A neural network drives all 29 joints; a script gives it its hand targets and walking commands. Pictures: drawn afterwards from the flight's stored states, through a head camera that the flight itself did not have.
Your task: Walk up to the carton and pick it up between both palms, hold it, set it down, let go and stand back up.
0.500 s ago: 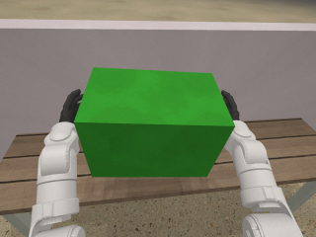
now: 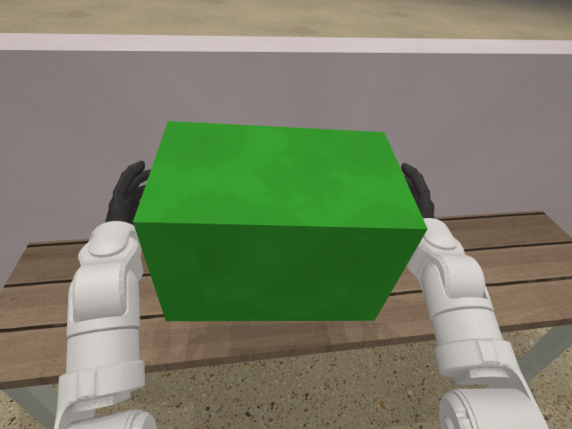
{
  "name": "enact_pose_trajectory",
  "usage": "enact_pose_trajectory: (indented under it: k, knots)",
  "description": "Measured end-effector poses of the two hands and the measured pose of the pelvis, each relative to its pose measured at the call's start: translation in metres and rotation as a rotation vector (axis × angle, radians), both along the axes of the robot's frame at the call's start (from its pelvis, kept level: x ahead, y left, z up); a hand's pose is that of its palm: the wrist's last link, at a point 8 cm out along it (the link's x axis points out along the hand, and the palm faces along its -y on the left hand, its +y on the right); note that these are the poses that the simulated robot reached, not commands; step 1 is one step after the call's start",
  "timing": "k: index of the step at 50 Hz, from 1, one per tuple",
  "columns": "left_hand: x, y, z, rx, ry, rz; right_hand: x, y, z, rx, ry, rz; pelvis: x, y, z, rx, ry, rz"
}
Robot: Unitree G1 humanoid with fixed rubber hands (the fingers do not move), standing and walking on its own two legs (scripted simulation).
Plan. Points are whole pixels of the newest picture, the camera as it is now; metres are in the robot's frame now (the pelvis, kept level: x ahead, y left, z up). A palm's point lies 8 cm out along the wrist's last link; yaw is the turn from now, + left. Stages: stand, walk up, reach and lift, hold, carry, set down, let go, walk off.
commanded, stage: hold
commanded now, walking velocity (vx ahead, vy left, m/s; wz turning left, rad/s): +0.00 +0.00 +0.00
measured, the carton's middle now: (276, 225) +0.36 +0.00 +0.15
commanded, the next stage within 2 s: none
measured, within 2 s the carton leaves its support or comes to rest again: neither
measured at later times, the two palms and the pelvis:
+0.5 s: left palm (127, 223) +0.35 +0.19 +0.17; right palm (416, 219) +0.35 -0.19 +0.17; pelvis +0.00 +0.00 +0.00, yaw +0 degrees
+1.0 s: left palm (129, 224) +0.35 +0.19 +0.17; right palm (419, 219) +0.35 -0.19 +0.17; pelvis +0.00 +0.00 +0.00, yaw +0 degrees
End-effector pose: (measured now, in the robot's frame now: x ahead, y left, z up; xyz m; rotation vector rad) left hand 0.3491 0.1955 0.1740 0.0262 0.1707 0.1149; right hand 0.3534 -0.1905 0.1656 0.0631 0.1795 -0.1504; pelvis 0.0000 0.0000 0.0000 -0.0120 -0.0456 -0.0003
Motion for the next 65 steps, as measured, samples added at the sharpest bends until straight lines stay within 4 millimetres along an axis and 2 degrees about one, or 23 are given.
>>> enact_pose_trajectory:
  k: [10, 21, 65]
  knots:
    - [-0.0005, -0.0041, 0.0021, -0.012, -0.007, 0.001, -0.0007, -0.0042, 0.0058, -0.009, -0.009, 0.000, -0.0015, -0.0024, 0.0003, 0.002, 0.004, -0.009]
    - [0.0005, -0.0018, -0.0029, -0.013, 0.010, 0.003, 0.0011, -0.0019, 0.0010, -0.008, 0.008, 0.002, -0.0021, -0.0031, 0.0001, 0.002, 0.007, -0.004]
    - [0.0000, -0.0044, 0.0011, -0.009, -0.002, -0.003, -0.0016, -0.0045, 0.0038, -0.003, -0.008, -0.003, -0.0007, -0.0019, 0.0002, 0.001, 0.003, -0.006]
